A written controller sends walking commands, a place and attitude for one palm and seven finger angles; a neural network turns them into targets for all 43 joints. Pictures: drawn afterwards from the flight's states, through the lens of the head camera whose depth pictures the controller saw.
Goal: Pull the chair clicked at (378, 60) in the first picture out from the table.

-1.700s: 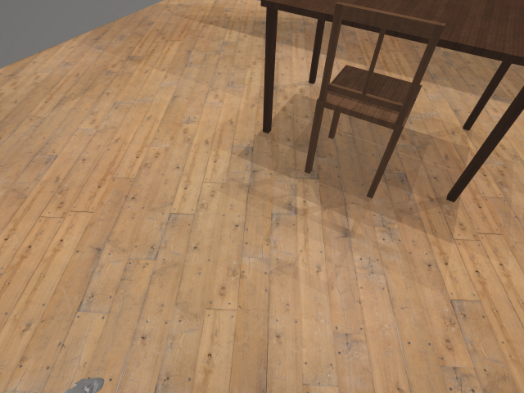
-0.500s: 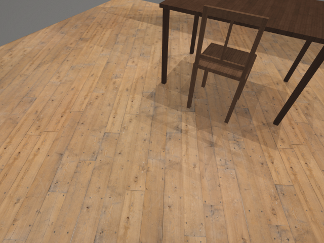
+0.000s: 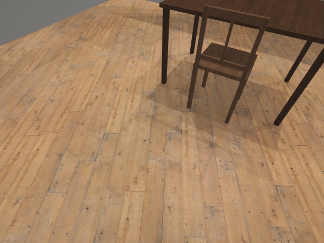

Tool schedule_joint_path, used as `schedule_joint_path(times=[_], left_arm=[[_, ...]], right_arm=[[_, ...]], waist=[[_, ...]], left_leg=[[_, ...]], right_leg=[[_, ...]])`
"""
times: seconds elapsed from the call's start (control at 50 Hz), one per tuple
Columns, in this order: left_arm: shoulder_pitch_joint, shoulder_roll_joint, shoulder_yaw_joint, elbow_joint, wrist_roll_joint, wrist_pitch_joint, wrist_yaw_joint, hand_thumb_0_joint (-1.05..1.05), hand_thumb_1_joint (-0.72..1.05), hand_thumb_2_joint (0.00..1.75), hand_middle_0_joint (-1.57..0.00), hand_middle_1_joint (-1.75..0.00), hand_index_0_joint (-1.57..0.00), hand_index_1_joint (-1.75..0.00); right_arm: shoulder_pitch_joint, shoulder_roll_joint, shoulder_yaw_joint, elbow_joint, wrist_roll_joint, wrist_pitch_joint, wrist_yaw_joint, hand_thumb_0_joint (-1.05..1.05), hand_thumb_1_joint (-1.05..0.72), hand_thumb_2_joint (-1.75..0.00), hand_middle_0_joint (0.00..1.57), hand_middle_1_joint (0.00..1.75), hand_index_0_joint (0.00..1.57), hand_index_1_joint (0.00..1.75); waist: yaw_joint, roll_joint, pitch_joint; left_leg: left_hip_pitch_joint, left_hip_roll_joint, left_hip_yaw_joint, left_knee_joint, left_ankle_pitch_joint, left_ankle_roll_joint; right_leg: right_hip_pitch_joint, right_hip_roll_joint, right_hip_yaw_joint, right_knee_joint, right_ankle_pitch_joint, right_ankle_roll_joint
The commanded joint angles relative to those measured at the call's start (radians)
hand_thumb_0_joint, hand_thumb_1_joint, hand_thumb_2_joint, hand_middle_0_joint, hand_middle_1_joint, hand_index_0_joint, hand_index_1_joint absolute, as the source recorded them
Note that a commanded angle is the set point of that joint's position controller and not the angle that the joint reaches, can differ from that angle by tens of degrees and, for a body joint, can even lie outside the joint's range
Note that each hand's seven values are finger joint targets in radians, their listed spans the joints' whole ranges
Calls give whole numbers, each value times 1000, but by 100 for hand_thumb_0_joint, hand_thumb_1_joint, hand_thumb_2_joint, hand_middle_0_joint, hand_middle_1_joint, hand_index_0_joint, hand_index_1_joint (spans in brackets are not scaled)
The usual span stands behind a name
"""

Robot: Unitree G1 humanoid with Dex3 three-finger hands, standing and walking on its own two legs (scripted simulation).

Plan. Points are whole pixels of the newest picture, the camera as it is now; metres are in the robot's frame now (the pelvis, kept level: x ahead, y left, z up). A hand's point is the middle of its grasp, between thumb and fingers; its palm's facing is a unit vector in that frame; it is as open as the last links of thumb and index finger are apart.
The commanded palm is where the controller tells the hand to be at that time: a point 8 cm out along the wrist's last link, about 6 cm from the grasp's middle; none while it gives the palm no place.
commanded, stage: walk to a spot facing it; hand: left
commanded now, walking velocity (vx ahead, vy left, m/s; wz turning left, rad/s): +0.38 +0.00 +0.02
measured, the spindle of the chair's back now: (227, 41) +1.29 -0.34 -0.10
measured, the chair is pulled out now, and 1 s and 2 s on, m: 0.00 0.00 0.00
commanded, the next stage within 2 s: turn to face it in 1.28 s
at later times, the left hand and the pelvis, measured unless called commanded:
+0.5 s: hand (100, 234) +0.18 +0.20 -0.19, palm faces -0.03 -0.99 -0.14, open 7.3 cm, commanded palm none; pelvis +0.13 +0.02 -0.01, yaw -1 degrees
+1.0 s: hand (111, 187) +0.33 +0.20 -0.20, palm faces +0.09 -0.98 -0.16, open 7.2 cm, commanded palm none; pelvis +0.34 +0.02 -0.02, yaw +1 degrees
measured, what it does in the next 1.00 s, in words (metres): walks ahead: right foot, then left foot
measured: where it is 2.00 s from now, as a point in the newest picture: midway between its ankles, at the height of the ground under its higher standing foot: (164, 178)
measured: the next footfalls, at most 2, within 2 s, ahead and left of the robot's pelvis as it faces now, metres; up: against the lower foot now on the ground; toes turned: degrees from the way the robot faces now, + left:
right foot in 0.62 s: +0.34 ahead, -0.12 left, +0.00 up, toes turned -10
left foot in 1.00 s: +0.45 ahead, +0.13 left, +0.00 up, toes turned +11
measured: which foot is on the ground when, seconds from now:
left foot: down 0.00-0.62, up 0.64-0.98, down 1.00-1.00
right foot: down 0.00-0.22, up 0.24-0.60, down 0.62-1.00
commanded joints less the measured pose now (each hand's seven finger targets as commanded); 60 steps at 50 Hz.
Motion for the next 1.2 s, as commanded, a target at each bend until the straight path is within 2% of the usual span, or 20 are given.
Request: schedule_joint_path(times=[0.0, 0.1, 0.16, 0.18, 0.22, 0.24, 0.28, 0.48, 0.56, 0.58, 0.6, 0.62, 0.66, 0.74, 0.94, 0.96, 1.0, 1.02, 1.08, 1.18], left_arm=[[77, 96, 16, -23, 8, 8, 1, 0, 90, 90, -20, -30, -20, -30], [186, 127, 53, -41, 8, -2, -6, 0, 90, 90, -20, -30, -20, -30], [170, 90, 60, -56, 6, -16, -5, 0, 90, 90, -20, -30, -20, -30], [148, 61, 58, -64, 6, -16, -8, 0, 90, 90, -20, -30, -20, -30], [40, -27, 39, -124, 10, -24, -9, 0, 90, 90, -20, -30, -20, -30], [0, -12, 47, -145, 14, -33, -5, 0, 90, 90, -20, -30, -20, -30], [3, -31, 50, -130, 11, -43, -19, 0, 90, 90, -20, -30, -20, -30], [-74, -134, 46, -151, 5, -27, -40, 0, 90, 90, -20, -30, -20, -30], [218, -69, 74, -67, 16, -44, -26, 0, 90, 90, -20, -30, -20, -30], [358, 8, 96, -30, 24, -58, -15, 0, 90, 90, -20, -30, -20, -30], [456, 113, 123, -8, 20, -61, 1, 0, 90, 90, -20, -30, -20, -30], [432, 126, 124, -8, 0, -53, 1, 0, 90, 90, -20, -30, -20, -30], [232, 24, 92, -53, 4, -51, 6, 0, 90, 90, -20, -30, -20, -30], [119, -59, 68, -77, 20, -62, 12, 0, 90, 90, -20, -30, -20, -30], [154, 5, 86, -70, 19, -52, -5, 0, 90, 90, -20, -30, -20, -30], [169, -18, 81, -73, 15, -48, -8, 0, 90, 90, -20, -30, -20, -30], [137, -111, 63, -138, 8, -50, -23, 0, 90, 90, -20, -30, -20, -30], [95, -76, 69, -142, 19, -48, -15, 0, 90, 90, -20, -30, -20, -30], [140, -88, 77, -94, 23, -44, -33, 0, 90, 90, -20, -30, -20, -30], [133, -130, 70, -86, 20, -17, -32, 0, 90, 90, -20, -30, -20, -30]], right_arm=[[48, -76, -14, -34, -10, 6, -2, 0, -90, -90, 20, 30, 20, 30], [81, -40, -25, -76, -12, -7, 0, 0, -90, -90, 20, 30, 20, 30], [169, -7, -32, -69, -6, -30, 1, 0, -90, -90, 20, 30, 20, 30], [237, -18, -38, -43, -5, -35, -1, 0, -90, -90, 20, 30, 20, 30], [472, -103, -69, 26, -19, -47, -17, 0, -90, -90, 20, 30, 20, 30], [506, -63, -58, 38, -15, -49, -28, 0, -90, -90, 20, 30, 20, 30], [466, -9, -50, 19, -9, -64, -35, 0, -90, -90, 20, 30, 20, 30], [487, 60, -51, 72, -9, -77, -42, 0, -90, -90, 20, 30, 20, 30], [440, 32, -62, 70, -1, -72, -41, 0, -90, -90, 20, 30, 20, 30], [442, 58, -60, 54, 7, -72, -30, 0, -90, -90, 20, 30, 20, 30], [483, 134, -51, 21, 20, -78, -26, 0, -90, -90, 20, 30, 20, 30], [397, 120, -57, -5, 16, -71, -24, 0, -90, -90, 20, 30, 20, 30], [296, 131, -69, -36, -2, -55, -10, 0, -90, -90, 20, 30, 20, 30], [372, 178, -68, -23, -19, -4, 1, 0, -90, -90, 20, 30, 20, 30], [238, 116, -82, -125, -12, -35, 30, 0, -90, -90, 20, 30, 20, 30], [301, 82, -88, -106, -14, -41, 22, 0, -90, -90, 20, 30, 20, 30], [500, -89, -122, -74, -31, -51, 0, 0, -90, -90, 20, 30, 20, 30], [462, -63, -109, -67, -26, -46, -11, 0, -90, -90, 20, 30, 20, 30], [272, 45, -74, -112, -15, -70, -18, 0, -90, -90, 20, 30, 20, 30], [312, 65, -74, -67, -9, -88, -27, 0, -90, -90, 20, 30, 20, 30]], waist=[[7, -48, 7], [24, -165, 81], [-23, -93, 63], [-53, -7, 54], [-136, 332, 110], [-127, 201, 146], [-91, 60, 117], [-47, 146, 136], [98, 105, -25], [153, 1, -114], [153, -231, -227], [148, -149, -184], [66, -87, 7], [-53, -93, 37], [-62, -16, 68], [-87, 80, 42], [-148, 397, 27], [-134, 288, 24], [-33, 99, 47], [-19, 68, 20]], left_leg=[[-79, 75, -50, 1, -183, 21], [-264, 29, 46, 248, -216, 16], [-111, 52, 62, 117, -157, 26], [18, 74, 12, 51, -140, 41], [224, 366, -421, -166, -12, 181], [249, 411, -443, -145, 164, 234], [257, 386, -328, -108, 356, 246], [106, 232, 9, -160, 485, 152], [66, 206, 76, 222, 715, 102], [-145, 162, 87, 486, 478, 69], [-404, 12, 108, 871, -244, 31], [-466, 38, 11, 1031, -344, 55], [-500, 128, -17, 1035, -182, 56], [-345, 166, 33, 803, -110, 8], [-54, 89, 168, 253, -28, -7], [56, 87, 149, 176, -98, -5], [176, 449, -459, -191, -392, 154], [131, 467, -503, -223, -436, 174], [25, 366, -199, -198, -166, 123], [102, 317, 36, -174, 245, 143]], right_leg=[[-40, -111, 130, -95, -259, -31], [-15, -236, 313, -187, -419, -143], [-87, -207, 199, -66, -197, -141], [-180, -133, 115, 42, -178, -104], [-536, 29, -93, 540, -337, -21], [-628, -28, -17, 665, -322, -28], [-637, -91, -5, 729, -248, -22], [-351, -42, -172, 314, 23, -34], [46, 15, -188, 177, 58, -83], [300, -124, -29, 143, 32, -133], [455, -446, 446, 14, -5, -258], [339, -500, 545, -119, -160, -299], [12, -421, 386, -178, -348, -219], [-270, -309, 64, -216, -209, -148], [-287, -249, -38, -110, -325, -116], [-307, -199, -80, 28, -275, -95], [-568, -3, -184, 636, -365, -9], [-606, -50, -61, 806, -309, -24], [-571, -135, -19, 851, -66, -10], [-543, -138, -52, 699, -21, 19]])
